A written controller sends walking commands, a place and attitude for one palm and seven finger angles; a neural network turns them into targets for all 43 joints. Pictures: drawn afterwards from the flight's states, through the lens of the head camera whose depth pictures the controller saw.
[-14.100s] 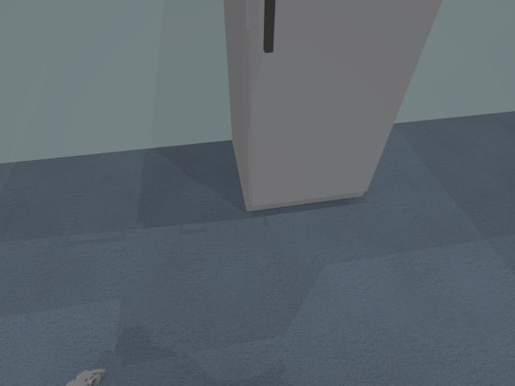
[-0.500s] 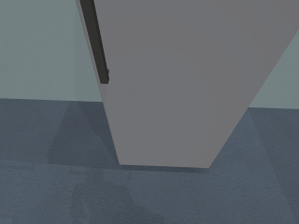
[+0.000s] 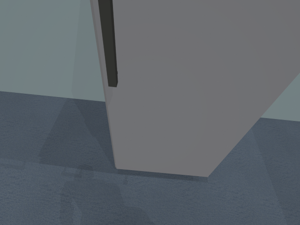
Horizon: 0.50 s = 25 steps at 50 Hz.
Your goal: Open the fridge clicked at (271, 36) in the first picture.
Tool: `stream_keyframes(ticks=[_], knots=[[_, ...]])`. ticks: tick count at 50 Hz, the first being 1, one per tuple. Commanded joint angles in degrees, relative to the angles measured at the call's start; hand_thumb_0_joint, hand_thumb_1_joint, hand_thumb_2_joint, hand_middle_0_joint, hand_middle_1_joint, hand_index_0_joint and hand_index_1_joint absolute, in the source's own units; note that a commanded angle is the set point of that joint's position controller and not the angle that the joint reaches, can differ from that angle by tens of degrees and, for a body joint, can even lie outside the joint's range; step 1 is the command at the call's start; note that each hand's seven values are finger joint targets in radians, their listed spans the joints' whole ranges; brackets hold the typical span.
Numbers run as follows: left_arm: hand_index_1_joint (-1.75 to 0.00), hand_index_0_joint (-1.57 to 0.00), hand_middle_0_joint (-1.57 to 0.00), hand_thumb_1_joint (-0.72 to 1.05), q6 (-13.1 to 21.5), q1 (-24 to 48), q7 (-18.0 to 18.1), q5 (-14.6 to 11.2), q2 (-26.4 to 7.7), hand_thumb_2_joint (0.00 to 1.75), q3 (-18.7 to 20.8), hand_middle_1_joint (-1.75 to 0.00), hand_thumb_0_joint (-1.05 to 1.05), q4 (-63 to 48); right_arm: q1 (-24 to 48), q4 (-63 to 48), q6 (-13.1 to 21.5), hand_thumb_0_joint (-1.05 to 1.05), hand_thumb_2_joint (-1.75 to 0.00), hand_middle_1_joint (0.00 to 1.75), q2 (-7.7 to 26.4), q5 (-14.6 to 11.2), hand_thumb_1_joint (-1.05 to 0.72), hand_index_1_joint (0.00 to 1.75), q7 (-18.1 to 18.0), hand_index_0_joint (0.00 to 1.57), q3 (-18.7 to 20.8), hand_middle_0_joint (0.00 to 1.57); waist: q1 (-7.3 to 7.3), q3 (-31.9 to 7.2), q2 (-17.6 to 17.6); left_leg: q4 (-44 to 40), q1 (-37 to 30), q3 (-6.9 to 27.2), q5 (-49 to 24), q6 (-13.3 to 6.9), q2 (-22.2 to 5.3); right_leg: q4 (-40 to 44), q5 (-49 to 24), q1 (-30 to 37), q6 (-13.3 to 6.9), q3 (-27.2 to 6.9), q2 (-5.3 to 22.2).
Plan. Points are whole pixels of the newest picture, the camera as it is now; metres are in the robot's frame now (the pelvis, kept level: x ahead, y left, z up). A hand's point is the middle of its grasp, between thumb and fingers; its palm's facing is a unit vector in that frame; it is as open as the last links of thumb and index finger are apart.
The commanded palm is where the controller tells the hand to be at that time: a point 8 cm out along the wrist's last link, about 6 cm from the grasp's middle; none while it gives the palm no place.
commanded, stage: come to a stop and stand still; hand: left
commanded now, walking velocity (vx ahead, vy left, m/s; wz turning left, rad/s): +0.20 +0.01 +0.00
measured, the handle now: (109, 24) +0.50 +0.16 +0.27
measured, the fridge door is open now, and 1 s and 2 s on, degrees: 0 0 0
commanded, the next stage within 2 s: none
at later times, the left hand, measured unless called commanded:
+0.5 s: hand (91, 217) +0.17 +0.18 -0.16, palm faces +0.04 -0.97 -0.24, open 7.3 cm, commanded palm none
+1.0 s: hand out of the picture +0.04 +0.26 -0.15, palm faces +0.03 -0.95 -0.30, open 7.4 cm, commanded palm none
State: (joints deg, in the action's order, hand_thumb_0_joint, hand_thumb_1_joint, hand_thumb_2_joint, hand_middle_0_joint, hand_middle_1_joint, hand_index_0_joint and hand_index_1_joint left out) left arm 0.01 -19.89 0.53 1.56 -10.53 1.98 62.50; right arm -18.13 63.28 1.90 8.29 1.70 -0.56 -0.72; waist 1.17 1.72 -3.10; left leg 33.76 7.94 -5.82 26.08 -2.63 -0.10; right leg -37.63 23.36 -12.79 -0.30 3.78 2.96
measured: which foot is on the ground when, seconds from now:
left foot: down 0.00-0.34, up 0.36-0.68, down 0.70-1.00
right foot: up 0.00-0.32, down 0.34-1.00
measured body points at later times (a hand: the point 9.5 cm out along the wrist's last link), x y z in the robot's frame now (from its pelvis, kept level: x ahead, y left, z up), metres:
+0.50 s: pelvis +0.08 -0.01 +0.00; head +0.13 -0.01 +0.45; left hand +0.16 +0.23 -0.14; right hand +0.09 -0.24 -0.15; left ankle -0.01 +0.12 -0.64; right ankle +0.15 -0.09 -0.72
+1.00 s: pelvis +0.04 +0.06 +0.00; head +0.03 +0.02 +0.45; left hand +0.04 +0.31 -0.12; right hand +0.12 -0.17 -0.15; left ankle +0.06 +0.13 -0.72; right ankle +0.09 -0.06 -0.72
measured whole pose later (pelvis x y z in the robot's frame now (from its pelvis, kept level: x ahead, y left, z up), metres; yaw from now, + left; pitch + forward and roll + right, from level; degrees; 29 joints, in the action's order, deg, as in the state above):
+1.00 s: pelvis +0.04 +0.06 +0.00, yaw -1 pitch -1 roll +1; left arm -1.6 -20.7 1.0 1.8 -9.9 0.7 55.5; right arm -14.0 49.6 -0.9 11.1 1.1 -0.9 1.8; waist 0.9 0.3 4.4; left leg 32.0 15.7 -7.2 15.4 -3.7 2.3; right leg -35.0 13.9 -20.3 -0.5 -0.8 1.5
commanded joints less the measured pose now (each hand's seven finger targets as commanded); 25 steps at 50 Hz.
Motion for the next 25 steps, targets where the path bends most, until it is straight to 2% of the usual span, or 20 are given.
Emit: stream_keyframes(ticks=[1,2,4,5,7,9,10,11,14,15,16,17,18,19,20,21,22,23,24,25], knots=[[-0.3,-0.2,-0.2,0.9,1.94,10.66,0.74,-0.23,-5.26,0.9,0.94,-0.3,0.0,-7.42,-20.0,4.01,1.69,0.0,-0.9,0.3,8.45,-0.04,-0.9,0.3,-2.19,0.2,1.22,0.2,-7.39,5.63,17.92,-13.17,-17.96,21.62,-64.44,-10.31,-20.99,-28.67,9.39,-30.91,-2.05,-2.48,-0.92],[-0.3,-0.2,-0.2,0.9,2.03,10.34,0.5,-0.36,-4.31,0.9,1.09,-0.3,0.0,-7.18,-17.97,2.67,2.05,0.0,-0.9,0.3,6.88,-0.01,-0.9,0.3,-2.38,0.2,0.94,0.2,-6.24,6.19,11.82,-12.4,-15.99,18.37,-65.58,-10.73,-20.14,-31.02,7.28,-30.56,-2.4,-2.38,0.42],[-0.3,-0.2,-0.2,0.9,1.42,9.61,0.14,-0.32,-1.68,0.9,0.63,-0.3,0.0,-6.24,-14.55,1.12,2.36,0.0,-0.9,0.3,6.34,0.11,-0.9,0.3,-2.75,0.2,0.7,0.2,-4.2,7.08,7.8,-13.49,-12.85,13.94,-64.81,-9.28,-17.56,-32.28,3.94,-30.1,-1.62,-1.65,0.71],[-0.3,-0.2,-0.2,0.9,1.19,10.18,-0.07,-0.24,-0.8,0.9,0.47,-0.3,0.0,-6.57,-14.39,0.92,2.46,0.0,-0.9,0.3,5.49,0.13,-0.9,0.3,-3.05,0.2,0.75,0.2,-3.88,7.31,7.08,-13.69,-12.48,12.36,-68.18,-7.63,-16.05,-30.52,2.74,-30.19,-1.24,-0.63,0.33],[-0.3,-0.2,-0.2,0.9,0.3,9.96,0.12,-0.55,0.58,0.9,-0.02,-0.3,0.0,-6.49,-13.39,0.9,2.29,0.0,-0.9,0.3,4.97,-0.05,-0.9,0.3,-3.55,0.2,0.37,0.2,-2.62,6.17,9.08,-13.6,-10.23,8.46,-72.09,-4.5,-13.16,-24.09,-3.35,-26.03,-0.45,0.52,-0.35],[-0.3,-0.2,-0.2,0.9,0.01,9.99,0.25,-0.81,-0.73,0.9,-0.04,-0.3,0.0,-7.16,-10.18,-0.04,1.94,0.0,-0.9,0.3,6.76,-0.38,-0.9,0.3,-3.69,0.2,1.14,0.2,-1.45,4.5,11.44,-13.43,-7.91,5.07,-73.5,-2.46,-10.33,-13.64,-7.92,-18.6,-0.67,3.29,-2.29],[-0.3,-0.2,-0.2,0.9,0.09,10.03,0.31,-0.76,-1.47,0.9,0.13,-0.3,0.0,-7.47,-9.58,-0.38,1.64,0.0,-0.9,0.3,7.41,-0.49,-0.9,0.3,-3.67,0.2,1.62,0.2,-1.27,3.26,11.49,-12.06,-7.43,5.3,-74.97,-2.08,-10.33,-9.09,-8.59,-14.73,-0.89,4.51,-3.39],[-0.3,-0.2,-0.2,0.9,0.04,8.02,0.44,-0.74,-2.14,0.9,0.42,-0.3,0.0,-7.3,-8.62,-0.68,1.32,0.0,-0.9,0.3,8.7,-0.79,-0.9,0.3,-3.67,0.2,2.34,0.2,-0.23,1.26,13.17,-10.7,-8.0,5.18,-74.59,-2.34,-11.02,-5.78,-10.12,-11.43,-1.31,4.3,-3.84],[-0.3,-0.2,-0.2,0.9,0.27,2.94,1.0,-0.34,-3.85,0.9,1.03,-0.3,0.0,-6.57,-8.53,-1.46,0.1,0.0,-0.9,0.3,9.1,-1.27,-0.9,0.3,-3.47,0.2,4.05,0.2,1.51,-2.32,11.57,-3.35,-9.53,6.72,-70.8,-2.01,-12.08,3.65,-17.07,-3.99,-2.76,3.14,-3.7],[-0.3,-0.2,-0.2,0.9,0.69,0.27,1.18,-0.14,-5.34,0.9,1.47,-0.3,0.0,-6.33,-8.58,-1.75,-0.2,0.0,-0.9,0.3,8.64,-1.38,-0.9,0.3,-3.33,0.2,4.2,0.2,2.87,-3.14,9.34,1.75,-7.34,7.39,-65.76,-0.88,-11.04,8.89,-23.12,0.94,-3.34,2.37,-2.9],[-0.3,-0.2,-0.2,0.9,1.27,-2.67,1.71,0.21,-8.06,0.9,2.16,-0.3,0.0,-5.59,-10.08,-1.99,-0.56,0.0,-0.9,0.3,7.27,-1.72,-0.9,0.3,-2.96,0.2,4.31,0.2,3.83,-6.53,1.91,13.0,0.45,5.81,-50.84,0.79,-7.44,8.96,-45.6,10.45,-6.02,-3.17,3.97],[-0.3,-0.2,-0.2,0.9,1.88,-6.48,2.33,0.21,-11.16,0.9,3.03,-0.3,0.0,-4.6,-11.36,-2.67,-0.33,0.0,-0.9,0.3,4.33,-2.24,-0.9,0.3,-2.61,0.2,4.32,0.2,4.16,-12.71,-7.44,30.73,12.76,2.74,-3.31,2.85,2.49,4.99,-83.38,21.61,-14.23,-19.57,18.89],[-0.3,-0.2,-0.2,0.9,2.24,-7.92,2.51,-0.16,-11.41,0.9,2.84,-0.3,0.0,-4.76,-10.53,-3.34,-0.22,0.0,-0.9,0.3,4.25,-2.52,-0.9,0.3,-2.75,0.2,4.47,0.2,4.36,-17.01,-8.64,39.19,12.71,8.51,12.96,2.11,4.3,7.57,-88.55,19.95,-19.42,-22.34,24.7],[-0.3,-0.2,-0.2,0.9,1.85,-3.43,2.74,-0.33,-10.04,0.9,2.47,-0.3,0.0,-5.84,-7.79,-3.87,-0.88,0.0,-0.9,0.3,3.02,-2.43,-0.9,0.3,-2.72,0.2,4.53,0.2,2.76,-10.49,-5.81,40.11,14.24,10.91,11.33,1.83,2.29,10.31,-77.09,12.65,-18.65,-18.91,22.78],[-0.3,-0.2,-0.2,0.9,1.09,1.54,2.89,-0.38,-8.27,0.9,2.3,-0.3,0.0,-7.15,-5.41,-4.12,-2.12,0.0,-0.9,0.3,1.96,-2.01,-0.9,0.3,-2.47,0.2,4.53,0.2,1.84,-6.38,-4.75,40.62,13.84,10.06,9.82,2.39,0.53,12.61,-64.56,4.83,-17.95,-18.13,20.63],[-0.3,-0.2,-0.2,0.9,0.69,5.46,2.99,-0.34,-7.36,0.9,1.9,-0.3,0.0,-8.03,-4.56,-3.91,-2.92,0.0,-0.9,0.3,1.41,-1.71,-0.9,0.3,-2.12,0.2,4.19,0.2,-0.55,-2.91,-2.93,40.56,14.48,10.13,7.85,2.74,-0.87,13.97,-55.6,-2.03,-16.31,-15.48,18.49],[-0.3,-0.2,-0.2,0.9,0.64,7.71,3.01,-0.26,-6.52,0.9,1.6,-0.3,0.0,-9.02,-5.37,-3.53,-3.55,0.0,-0.9,0.3,1.25,-1.31,-0.9,0.3,-1.81,0.2,4.04,0.2,-2.18,-2.35,-2.78,38.17,13.59,9.23,6.05,3.29,-0.93,14.96,-51.02,-5.3,-14.43,-12.12,16.37],[-0.3,-0.2,-0.2,0.9,0.56,8.44,2.82,-0.13,-6.74,0.9,1.72,-0.3,0.0,-9.52,-5.52,-3.59,-4.05,0.0,-0.9,0.3,1.14,-1.14,-0.9,0.3,-1.45,0.2,4.12,0.2,-2.68,-2.51,-3.13,35.37,12.29,7.67,4.47,3.76,-0.61,15.81,-45.79,-7.64,-13.02,-10.36,14.77],[-0.3,-0.2,-0.2,0.9,0.44,8.72,2.62,0.02,-7.6,0.9,2.01,-0.3,0.0,-10.11,-5.52,-3.91,-4.26,0.0,-0.9,0.3,1.39,-1.01,-0.9,0.3,-1.11,0.2,4.1,0.2,-2.79,-2.89,-3.79,32.19,11.74,6.38,3.13,4.07,-0.58,16.53,-40.2,-8.68,-12.46,-9.99,14.04],[-0.3,-0.2,-0.2,0.9,0.37,8.59,2.61,0.25,-8.1,0.9,2.28,-0.3,0.0,-10.21,-5.17,-4.14,-4.05,0.0,-0.9,0.3,1.07,-0.94,-0.9,0.3,-0.86,0.2,4.08,0.2,-2.55,-4.02,-2.87,27.67,11.14,5.18,2.18,4.32,-0.66,15.84,-38.58,-7.63,-12.04,-9.22,12.97]])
